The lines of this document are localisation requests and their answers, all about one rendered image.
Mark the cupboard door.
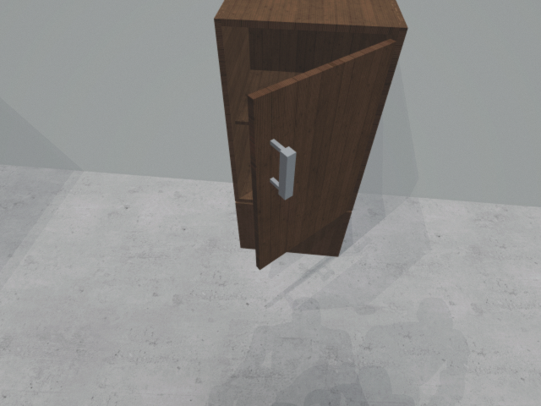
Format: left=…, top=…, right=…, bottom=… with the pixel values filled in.
left=247, top=39, right=396, bottom=270

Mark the handle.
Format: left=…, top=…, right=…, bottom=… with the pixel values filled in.
left=270, top=139, right=297, bottom=200

